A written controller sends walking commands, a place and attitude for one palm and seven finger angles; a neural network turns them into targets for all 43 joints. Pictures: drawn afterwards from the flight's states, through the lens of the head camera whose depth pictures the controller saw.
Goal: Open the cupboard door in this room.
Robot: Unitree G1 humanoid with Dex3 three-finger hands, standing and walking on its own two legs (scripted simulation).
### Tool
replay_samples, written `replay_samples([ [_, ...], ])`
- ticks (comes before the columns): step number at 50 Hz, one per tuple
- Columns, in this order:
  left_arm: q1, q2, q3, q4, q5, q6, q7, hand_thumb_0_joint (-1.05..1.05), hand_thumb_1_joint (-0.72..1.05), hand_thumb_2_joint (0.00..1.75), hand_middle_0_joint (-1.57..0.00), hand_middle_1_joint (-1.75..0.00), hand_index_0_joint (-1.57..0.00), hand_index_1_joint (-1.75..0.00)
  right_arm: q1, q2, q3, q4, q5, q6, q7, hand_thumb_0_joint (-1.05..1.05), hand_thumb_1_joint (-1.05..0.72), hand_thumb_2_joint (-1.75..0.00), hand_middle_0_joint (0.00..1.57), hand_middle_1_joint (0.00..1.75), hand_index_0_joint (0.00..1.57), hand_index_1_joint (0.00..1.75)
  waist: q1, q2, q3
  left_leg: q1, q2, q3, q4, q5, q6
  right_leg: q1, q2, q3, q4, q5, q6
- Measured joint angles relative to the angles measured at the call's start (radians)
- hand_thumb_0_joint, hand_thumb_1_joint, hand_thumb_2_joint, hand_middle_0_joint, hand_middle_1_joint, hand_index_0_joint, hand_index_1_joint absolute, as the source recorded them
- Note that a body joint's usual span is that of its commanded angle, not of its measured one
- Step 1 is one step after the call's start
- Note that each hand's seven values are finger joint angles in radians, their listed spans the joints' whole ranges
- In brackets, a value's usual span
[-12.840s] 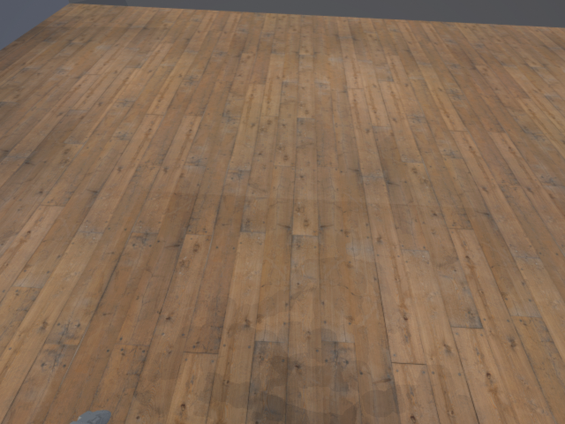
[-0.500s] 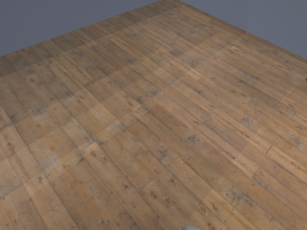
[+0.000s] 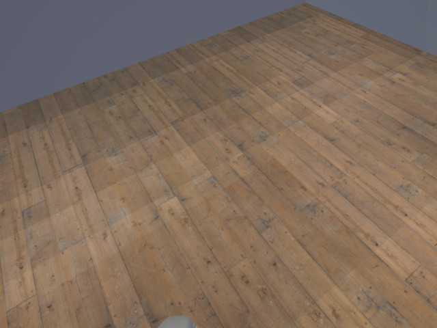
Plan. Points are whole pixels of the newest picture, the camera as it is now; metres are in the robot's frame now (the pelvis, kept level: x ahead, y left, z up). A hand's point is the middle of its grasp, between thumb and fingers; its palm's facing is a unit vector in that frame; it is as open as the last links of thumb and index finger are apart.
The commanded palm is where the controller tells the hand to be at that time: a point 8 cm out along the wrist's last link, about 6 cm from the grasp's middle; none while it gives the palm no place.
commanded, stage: turn or walk to find it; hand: left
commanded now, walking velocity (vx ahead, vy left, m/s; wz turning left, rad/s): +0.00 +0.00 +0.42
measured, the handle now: out of the picture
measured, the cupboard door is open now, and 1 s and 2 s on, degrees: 0 0 0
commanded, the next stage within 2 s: none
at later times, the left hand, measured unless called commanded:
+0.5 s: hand out of the picture -0.02 +0.28 -0.18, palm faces +0.25 -0.94 -0.23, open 7.4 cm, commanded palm none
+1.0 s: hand out of the picture -0.06 +0.20 -0.16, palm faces +0.41 -0.87 -0.26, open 7.4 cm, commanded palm none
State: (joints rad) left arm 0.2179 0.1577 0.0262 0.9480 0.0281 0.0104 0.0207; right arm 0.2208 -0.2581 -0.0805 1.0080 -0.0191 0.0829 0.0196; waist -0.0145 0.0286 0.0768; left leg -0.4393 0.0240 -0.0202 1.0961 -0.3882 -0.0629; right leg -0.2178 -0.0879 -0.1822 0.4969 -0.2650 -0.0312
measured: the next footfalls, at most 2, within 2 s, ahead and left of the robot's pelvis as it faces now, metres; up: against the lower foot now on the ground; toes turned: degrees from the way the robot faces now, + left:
left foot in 0.22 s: -0.01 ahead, +0.15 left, +0.00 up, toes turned +11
right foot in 0.74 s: +0.04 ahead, -0.08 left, +0.00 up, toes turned +14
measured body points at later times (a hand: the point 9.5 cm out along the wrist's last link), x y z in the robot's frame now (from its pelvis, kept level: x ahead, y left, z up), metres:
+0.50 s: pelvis -0.03 +0.06 +0.00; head -0.01 +0.09 +0.45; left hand -0.03 +0.33 -0.16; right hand +0.11 -0.16 -0.13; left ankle -0.05 +0.14 -0.74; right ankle -0.01 -0.11 -0.67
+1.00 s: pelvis -0.04 +0.00 +0.00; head +0.00 -0.01 +0.45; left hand -0.08 +0.25 -0.14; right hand +0.09 -0.22 -0.16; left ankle -0.13 +0.14 -0.67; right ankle +0.00 -0.09 -0.74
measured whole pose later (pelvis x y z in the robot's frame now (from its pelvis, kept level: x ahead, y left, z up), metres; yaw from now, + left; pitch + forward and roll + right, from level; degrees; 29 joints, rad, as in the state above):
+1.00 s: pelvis -0.04 +0.00 +0.00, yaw +25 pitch -1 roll +2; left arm 0.20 0.16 0.03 0.96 0.03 0.01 0.02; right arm 0.22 -0.25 -0.08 1.01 -0.02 0.08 0.02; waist -0.02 0.03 0.09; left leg -0.42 0.02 -0.02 1.03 -0.43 -0.07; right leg -0.20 -0.09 -0.16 0.50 -0.28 -0.02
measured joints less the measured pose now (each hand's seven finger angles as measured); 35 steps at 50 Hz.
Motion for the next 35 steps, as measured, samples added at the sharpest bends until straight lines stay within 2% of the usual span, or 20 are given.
replay_samples([
  [7,0.024,0.034,0.012,0.028,0.007,-0.002,-0.003,0.00,0.90,0.90,-0.20,-0.30,-0.20,-0.30,-0.039,0.017,0.023,0.008,0.012,-0.008,-0.006,0.01,-0.91,-0.90,0.20,0.30,0.20,0.30,0.036,-0.037,0.019,0.124,0.013,0.052,-0.291,-0.077,0.005,-0.017,-0.037,-0.057,0.024,-0.002,0.021],
  [10,0.037,0.059,0.022,0.046,0.003,0.008,-0.003,0.00,0.90,0.90,-0.20,-0.30,-0.20,-0.30,-0.061,0.025,0.031,-0.010,0.014,-0.026,-0.006,0.01,-0.91,-0.90,0.20,0.30,0.20,0.30,0.040,-0.051,0.016,0.194,0.010,0.087,-0.473,0.017,0.018,-0.037,-0.058,-0.084,0.075,-0.022,0.044],
  [11,0.043,0.069,0.027,0.049,-0.002,0.015,-0.003,0.00,0.90,0.90,-0.20,-0.30,-0.20,-0.30,-0.065,0.027,0.033,-0.018,0.012,-0.036,-0.005,0.01,-0.91,-0.90,0.20,0.30,0.20,0.30,0.040,-0.056,0.010,0.210,0.007,0.091,-0.523,0.046,0.049,-0.054,-0.068,-0.090,0.110,-0.037,0.054],
  [12,0.042,0.083,0.032,0.055,-0.005,0.026,-0.003,0.00,0.90,0.90,-0.20,-0.30,-0.20,-0.30,-0.075,0.037,0.034,-0.022,0.010,-0.043,-0.005,0.00,-0.91,-0.90,0.20,0.30,0.20,0.30,0.046,-0.077,0.012,0.205,-0.006,0.096,-0.513,0.046,0.075,-0.079,-0.076,-0.065,0.168,-0.106,0.069],
  [14,0.036,0.102,0.037,0.068,-0.005,0.054,0.002,0.01,0.90,0.90,-0.20,-0.30,-0.20,-0.30,-0.085,0.053,0.041,-0.032,0.006,-0.055,-0.010,0.00,-0.91,-0.90,0.20,0.30,0.20,0.30,0.049,-0.091,0.012,0.203,-0.015,0.092,-0.506,0.044,0.099,-0.136,-0.051,0.016,0.320,-0.218,0.086],
  [17,0.020,0.113,0.042,0.075,-0.005,0.063,-0.003,0.01,0.90,0.90,-0.20,-0.30,-0.20,-0.30,-0.086,0.066,0.050,-0.038,0.005,-0.062,-0.021,0.00,-0.91,-0.90,0.20,0.30,0.20,0.30,0.047,-0.084,0.006,0.224,-0.020,0.068,-0.558,0.079,0.108,-0.202,-0.016,0.088,0.500,-0.196,0.099],
  [20,0.004,0.115,0.041,0.065,-0.006,0.054,-0.008,0.01,0.91,0.90,-0.20,-0.30,-0.20,-0.30,-0.082,0.071,0.055,-0.038,0.007,-0.064,-0.024,0.00,-0.91,-0.89,0.20,0.30,0.20,0.30,0.047,-0.077,-0.001,0.244,-0.031,0.048,-0.615,0.118,0.115,-0.230,-0.007,0.122,0.561,-0.145,0.112],
  [23,-0.012,0.111,0.039,0.050,-0.006,0.050,-0.008,0.01,0.91,0.90,-0.20,-0.30,-0.20,-0.30,-0.073,0.076,0.054,-0.038,0.008,-0.065,-0.023,0.00,-0.91,-0.89,0.20,0.30,0.21,0.30,0.043,-0.071,-0.007,0.252,-0.043,0.031,-0.648,0.142,0.119,-0.231,-0.005,0.143,0.551,-0.124,0.124],
  [28,-0.046,0.095,0.034,0.028,-0.008,0.051,-0.005,0.01,0.90,0.90,-0.20,-0.30,-0.20,-0.30,-0.049,0.078,0.046,-0.039,0.003,-0.060,-0.021,0.00,-0.90,-0.89,0.21,0.30,0.21,0.30,0.021,-0.058,-0.012,0.239,-0.060,-0.002,-0.654,0.158,0.118,-0.199,0.007,0.157,0.457,-0.145,0.127],
  [33,-0.082,0.069,0.024,0.004,-0.013,0.042,-0.004,0.01,0.90,0.90,-0.20,-0.30,-0.20,-0.30,-0.016,0.067,0.035,-0.033,-0.002,-0.050,-0.020,0.00,-0.90,-0.89,0.21,0.30,0.21,0.30,-0.007,-0.033,-0.009,0.202,-0.073,-0.043,-0.626,0.161,0.102,-0.131,0.039,0.155,0.289,-0.166,0.112],
  [35,-0.089,0.058,0.019,-0.008,-0.016,0.032,-0.004,0.01,0.90,0.90,-0.20,-0.30,-0.20,-0.30,-0.002,0.060,0.029,-0.027,-0.001,-0.044,-0.019,0.00,-0.90,-0.89,0.21,0.30,0.21,0.30,-0.013,-0.021,-0.011,0.181,-0.079,-0.060,-0.604,0.157,0.090,-0.086,0.052,0.148,0.182,-0.122,0.105],
])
